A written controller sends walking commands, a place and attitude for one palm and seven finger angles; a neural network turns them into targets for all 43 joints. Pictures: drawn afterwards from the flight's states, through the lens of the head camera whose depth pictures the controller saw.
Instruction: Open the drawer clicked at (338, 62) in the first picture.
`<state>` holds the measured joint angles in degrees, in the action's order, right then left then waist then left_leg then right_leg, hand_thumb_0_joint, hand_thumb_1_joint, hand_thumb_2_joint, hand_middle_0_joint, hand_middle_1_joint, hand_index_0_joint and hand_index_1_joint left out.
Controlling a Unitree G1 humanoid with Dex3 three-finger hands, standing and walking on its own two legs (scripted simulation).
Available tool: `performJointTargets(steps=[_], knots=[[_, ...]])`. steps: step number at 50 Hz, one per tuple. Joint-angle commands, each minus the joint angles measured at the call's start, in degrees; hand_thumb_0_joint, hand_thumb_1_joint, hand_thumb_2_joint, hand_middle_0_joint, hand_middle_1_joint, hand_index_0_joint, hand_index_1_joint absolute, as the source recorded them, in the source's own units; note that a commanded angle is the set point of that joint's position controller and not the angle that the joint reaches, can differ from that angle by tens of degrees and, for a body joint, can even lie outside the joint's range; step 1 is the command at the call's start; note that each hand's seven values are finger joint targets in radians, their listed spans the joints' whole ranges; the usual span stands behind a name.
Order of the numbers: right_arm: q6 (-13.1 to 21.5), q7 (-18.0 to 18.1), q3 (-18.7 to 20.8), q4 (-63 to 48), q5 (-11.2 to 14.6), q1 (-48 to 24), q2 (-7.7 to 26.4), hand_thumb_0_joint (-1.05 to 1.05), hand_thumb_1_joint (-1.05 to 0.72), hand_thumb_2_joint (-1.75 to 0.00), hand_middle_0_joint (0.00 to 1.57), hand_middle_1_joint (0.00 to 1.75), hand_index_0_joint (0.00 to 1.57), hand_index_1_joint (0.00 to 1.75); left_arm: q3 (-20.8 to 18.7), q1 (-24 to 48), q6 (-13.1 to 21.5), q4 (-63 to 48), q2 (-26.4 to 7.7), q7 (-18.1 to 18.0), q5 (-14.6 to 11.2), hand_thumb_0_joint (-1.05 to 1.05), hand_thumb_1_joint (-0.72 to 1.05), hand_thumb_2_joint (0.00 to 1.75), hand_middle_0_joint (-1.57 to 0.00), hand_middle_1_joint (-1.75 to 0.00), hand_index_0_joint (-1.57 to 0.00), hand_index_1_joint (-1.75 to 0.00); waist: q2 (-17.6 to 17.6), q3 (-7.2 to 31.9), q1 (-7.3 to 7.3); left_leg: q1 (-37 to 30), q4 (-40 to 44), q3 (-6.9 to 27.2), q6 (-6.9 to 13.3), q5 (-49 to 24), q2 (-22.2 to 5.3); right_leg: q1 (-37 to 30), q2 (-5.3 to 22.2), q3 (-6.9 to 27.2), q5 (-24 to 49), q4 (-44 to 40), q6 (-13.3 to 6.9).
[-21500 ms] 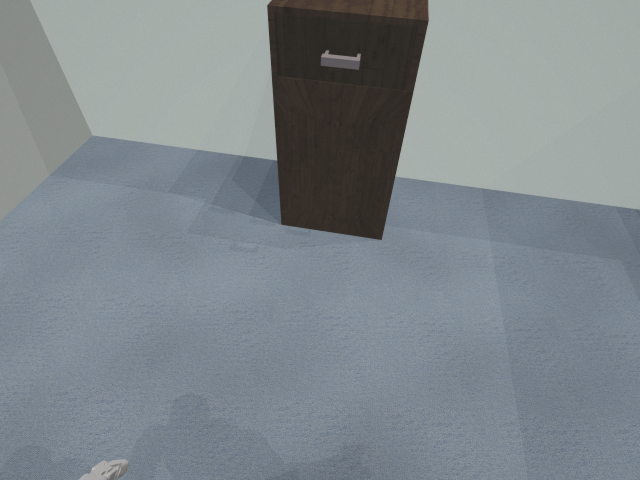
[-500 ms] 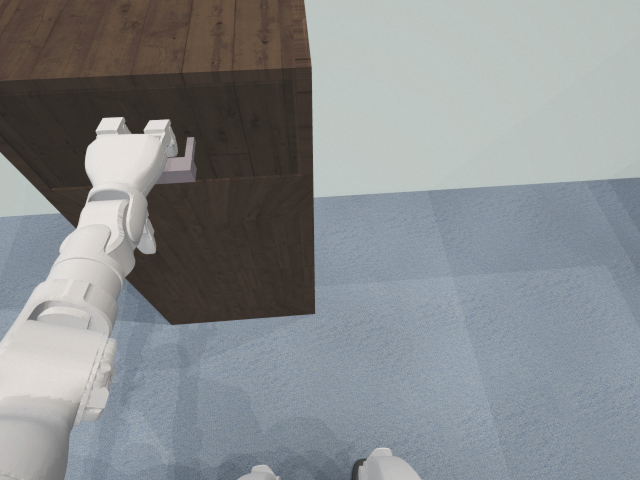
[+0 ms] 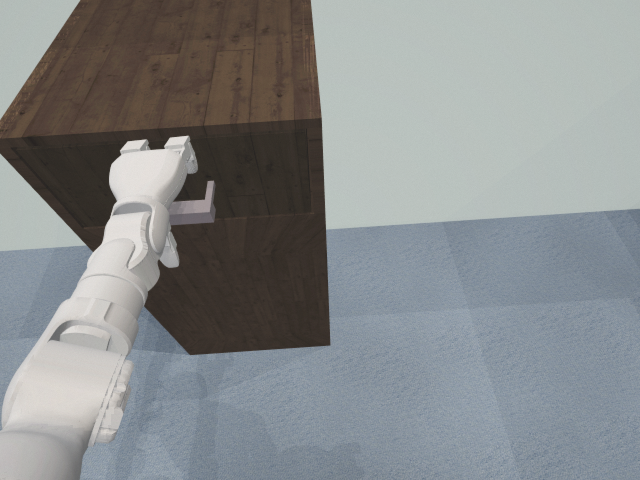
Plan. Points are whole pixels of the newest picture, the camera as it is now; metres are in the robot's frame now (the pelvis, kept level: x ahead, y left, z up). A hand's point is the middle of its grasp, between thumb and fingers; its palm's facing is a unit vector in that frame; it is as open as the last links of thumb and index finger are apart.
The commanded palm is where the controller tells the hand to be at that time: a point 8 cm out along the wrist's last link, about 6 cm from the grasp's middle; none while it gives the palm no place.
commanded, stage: lift the fingers back up to retry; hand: left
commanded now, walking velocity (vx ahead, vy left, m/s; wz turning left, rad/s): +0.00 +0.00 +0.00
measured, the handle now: (178, 201) +0.51 +0.22 +0.02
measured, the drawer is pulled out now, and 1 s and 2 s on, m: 0.00 0.00 0.00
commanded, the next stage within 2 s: re-aim the fingers above the handle in 0.24 s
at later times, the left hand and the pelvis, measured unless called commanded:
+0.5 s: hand (158, 209) +0.45 +0.21 +0.08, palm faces -0.01 -0.01 -1.00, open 13.8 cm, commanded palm +0.43 +0.22 +0.13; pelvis +0.00 -0.01 +0.01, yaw +1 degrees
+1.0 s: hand (158, 203) +0.45 +0.21 +0.08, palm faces +0.03 +0.01 -1.00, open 13.8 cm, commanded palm +0.43 +0.22 +0.14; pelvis -0.01 -0.01 +0.00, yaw +0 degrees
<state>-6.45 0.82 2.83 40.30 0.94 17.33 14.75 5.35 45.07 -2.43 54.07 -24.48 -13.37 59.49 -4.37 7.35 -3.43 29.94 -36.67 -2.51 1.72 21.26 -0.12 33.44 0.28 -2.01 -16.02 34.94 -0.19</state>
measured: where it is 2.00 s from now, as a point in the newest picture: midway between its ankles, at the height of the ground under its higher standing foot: outside the picture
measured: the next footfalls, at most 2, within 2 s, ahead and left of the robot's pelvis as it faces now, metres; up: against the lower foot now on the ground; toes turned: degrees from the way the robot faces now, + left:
none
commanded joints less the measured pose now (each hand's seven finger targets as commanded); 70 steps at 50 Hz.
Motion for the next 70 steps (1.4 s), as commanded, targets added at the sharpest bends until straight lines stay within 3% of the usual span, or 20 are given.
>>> performJointTargets(steps=[1,5,8,16,18,19,22,27,32,36,39,42,43,45,47,50,53,58,65,70], knots=[[1.16,1.66,2.42,-6.17,-0.18,2.95,8.36,0.00,-0.90,-0.90,0.20,0.30,0.20,0.30,-5.07,23.81,2.66,-16.34,-15.46,0.86,-0.39,0.00,-0.50,0.30,-0.30,-1.20,-0.30,-1.20,3.31,21.35,0.22,-11.74,3.68,1.88,0.57,-30.78,0.94,-17.39,-1.92,0.62,22.57,-2.14,-1.46],[1.01,2.12,1.99,-6.23,-0.13,1.92,8.10,0.00,-0.90,-0.90,0.20,0.30,0.20,0.30,-8.10,22.25,4.08,-15.57,-18.79,0.05,0.84,0.00,-0.50,0.30,-0.30,-1.20,-0.30,-1.20,4.19,18.57,1.27,-9.55,4.76,1.19,0.41,-28.74,1.33,-18.81,-1.70,0.90,22.62,-2.51,-1.73],[1.29,1.57,2.28,-6.29,-0.24,1.75,7.78,0.00,-0.90,-0.90,0.20,0.30,0.20,0.30,-7.35,18.13,3.66,-15.02,-16.53,-0.67,0.72,0.00,-0.50,0.30,-0.30,-1.20,-0.30,-1.20,2.94,19.27,2.12,-10.81,4.53,0.60,0.09,-31.65,1.21,-18.87,-1.69,0.82,24.80,-2.14,-1.75],[1.39,1.77,2.90,-5.89,-0.03,1.22,8.15,0.00,-0.90,-0.90,0.20,0.30,0.20,0.30,-3.09,23.42,4.25,-19.48,-13.29,1.15,-0.63,0.00,-0.50,0.30,-0.30,-1.20,-0.30,-1.20,4.38,20.37,-0.78,-12.74,4.15,0.53,0.85,-28.46,1.89,-19.20,-1.46,1.54,25.20,-3.60,-1.13],[1.51,2.29,2.84,-5.49,-0.15,1.30,8.18,0.00,-0.90,-0.90,0.20,0.30,0.20,0.30,-4.50,25.48,5.55,-20.17,-15.63,1.02,-0.24,0.00,-0.50,0.30,-0.30,-1.20,-0.30,-1.20,3.27,20.42,-0.84,-12.57,4.20,0.77,0.87,-27.35,2.23,-19.11,-1.33,1.66,24.56,-3.43,-1.24],[1.60,2.32,2.90,-5.71,-0.25,1.33,7.96,0.00,-0.90,-0.90,0.20,0.30,0.20,0.30,-6.40,23.85,6.37,-21.10,-17.36,0.85,-0.19,0.00,-0.50,0.30,-0.30,-1.20,-0.30,-1.20,1.91,21.65,0.40,-12.92,4.20,0.89,0.78,-28.36,2.31,-20.12,-1.40,1.68,24.99,-3.06,-1.50],[1.74,2.37,2.86,-5.27,-0.55,1.31,7.62,0.00,-0.90,-0.90,0.20,0.30,0.20,0.30,-7.27,23.43,7.78,-21.21,-17.89,-0.14,-0.11,0.00,-0.50,0.30,-0.30,-1.20,-0.30,-1.20,-0.05,22.46,0.55,-13.31,3.52,0.95,0.51,-31.01,2.30,-19.82,-1.43,1.63,26.60,-2.25,-1.60],[1.81,1.71,2.48,-4.63,-0.11,1.23,8.02,0.00,-0.90,-0.90,0.20,0.30,0.20,0.30,-7.17,20.53,5.32,-13.52,-16.95,-1.72,0.42,0.00,-0.50,0.30,-0.30,-1.20,-0.30,-1.20,3.45,17.63,0.65,-8.94,4.52,0.72,0.13,-26.90,2.04,-17.86,-1.55,0.88,23.22,-2.38,-1.69],[1.64,1.41,2.72,-5.67,-0.08,1.39,8.24,0.00,-0.90,-0.90,0.20,0.30,0.20,0.30,-6.85,19.61,4.04,-13.90,-16.73,-0.63,0.40,0.00,-0.50,0.30,-0.30,-1.20,-0.30,-1.20,4.19,22.04,1.41,-10.14,4.57,0.47,0.35,-28.72,1.96,-20.68,-1.58,1.21,24.95,-2.19,-1.58],[1.65,1.65,2.98,-5.88,0.04,1.36,8.38,0.00,-0.90,-0.90,0.20,0.30,0.20,0.30,-6.33,19.25,5.18,-15.49,-16.07,0.61,-0.07,0.00,-0.50,0.30,-0.30,-1.20,-0.30,-1.20,4.95,20.25,0.88,-10.78,4.95,0.62,0.67,-27.34,1.77,-19.65,-1.64,1.35,23.23,-3.22,-1.40],[2.07,1.85,2.93,-5.73,-0.03,1.41,8.12,0.00,-0.90,-0.90,0.20,0.30,0.20,0.30,-5.33,23.19,6.75,-18.37,-15.31,-0.02,0.25,0.00,-0.50,0.30,-0.30,-1.20,-0.30,-1.20,3.31,19.30,0.40,-11.51,5.43,1.12,0.57,-25.92,1.74,-17.87,-1.70,1.28,20.82,-3.43,-1.63],[2.44,2.02,2.75,-4.96,-0.06,1.76,7.97,0.00,-0.90,-0.90,0.20,0.30,0.20,0.30,-7.44,24.66,7.30,-17.27,-17.75,-1.91,1.11,0.00,-0.50,0.30,-0.30,-1.20,-0.30,-1.20,1.52,18.03,0.48,-11.25,5.58,1.44,0.28,-24.73,1.72,-16.16,-1.83,1.09,18.52,-3.24,-1.97],[2.66,1.90,2.63,-4.94,-0.12,1.67,7.74,0.00,-0.90,-0.90,0.20,0.30,0.20,0.30,-6.31,24.96,6.98,-16.44,-16.20,-2.49,1.25,0.00,-0.50,0.30,-0.30,-1.20,-0.30,-1.20,1.36,17.63,0.40,-11.03,5.74,1.48,0.16,-23.82,1.74,-15.49,-1.81,0.95,17.31,-3.33,-1.95],[2.86,1.95,2.53,-4.43,-0.08,1.74,8.10,0.00,-0.90,-0.90,0.20,0.30,0.20,0.30,-8.57,26.17,6.21,-14.63,-19.28,-3.76,1.71,0.00,-0.50,0.30,-0.30,-1.20,-0.30,-1.20,2.33,17.85,0.31,-9.93,5.93,1.43,0.14,-22.42,1.76,-15.91,-1.92,1.12,16.15,-3.46,-2.01],[3.15,1.94,2.20,-3.96,0.11,2.05,8.05,0.00,-0.90,-0.90,0.20,0.30,0.20,0.30,-7.22,27.56,4.53,-10.80,-18.21,-4.44,2.03,0.00,-0.50,0.30,-0.30,-1.20,-0.30,-1.20,2.77,15.97,-0.32,-8.54,6.36,1.44,0.09,-19.75,1.75,-14.34,-1.88,0.90,14.20,-3.61,-1.94],[3.34,1.96,2.23,-4.08,-0.11,2.20,8.44,0.00,-0.90,-0.90,0.20,0.30,0.20,0.30,-8.85,27.63,3.18,-9.52,-20.60,-4.04,2.12,0.00,-0.50,0.30,-0.30,-1.20,-0.30,-1.20,2.39,20.62,0.47,-9.05,6.16,0.91,0.10,-21.41,1.86,-17.52,-1.74,1.35,16.29,-3.29,-1.92],[3.44,1.79,2.45,-4.42,0.12,2.86,8.31,0.00,-0.90,-0.90,0.20,0.30,0.20,0.30,-3.58,26.76,2.53,-8.35,-14.29,-1.87,1.23,0.00,-0.50,0.30,-0.30,-1.20,-0.30,-1.20,2.44,20.30,-0.51,-10.48,5.97,0.87,0.13,-22.76,1.48,-16.06,-1.81,0.93,17.48,-3.53,-1.72],[3.28,2.04,2.73,-5.05,0.19,3.14,8.71,0.00,-0.90,-0.90,0.20,0.30,0.20,0.30,-2.01,25.01,4.53,-10.62,-11.91,1.40,-0.31,0.00,-0.50,0.30,-0.30,-1.20,-0.30,-1.20,5.06,18.89,-0.92,-11.55,5.85,1.20,0.61,-23.05,1.29,-15.39,-1.84,1.03,17.50,-4.41,-1.44],[3.21,2.09,2.47,-5.29,-0.51,2.70,8.09,0.00,-0.90,-0.90,0.20,0.30,0.20,0.30,-11.56,24.75,7.84,-16.54,-22.23,-2.99,2.01,0.00,-0.50,0.30,-0.30,-1.20,-0.30,-1.20,1.08,21.56,2.24,-10.42,5.19,1.42,0.05,-28.66,1.62,-18.51,-1.93,1.25,21.07,-2.17,-2.17],[3.34,1.31,2.49,-5.00,-0.29,1.72,8.07,0.00,-0.90,-0.90,0.20,0.30,0.20,0.30,-11.40,21.52,3.76,-13.55,-21.50,-5.32,2.12,0.00,-0.50,0.30,-0.30,-1.20,-0.30,-1.20,1.92,21.51,2.16,-9.59,5.13,0.49,-0.17,-29.20,1.48,-19.60,-2.00,1.05,22.69,-2.04,-1.90]])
